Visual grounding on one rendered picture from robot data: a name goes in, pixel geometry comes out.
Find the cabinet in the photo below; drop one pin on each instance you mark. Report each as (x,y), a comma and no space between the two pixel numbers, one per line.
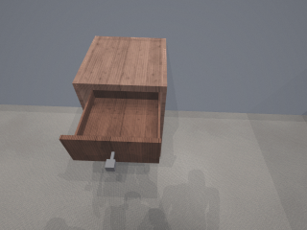
(122,63)

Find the handle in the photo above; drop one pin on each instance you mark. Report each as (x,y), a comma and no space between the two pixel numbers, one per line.
(110,165)

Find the drawer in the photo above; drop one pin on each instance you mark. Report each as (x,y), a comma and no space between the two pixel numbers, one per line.
(124,122)

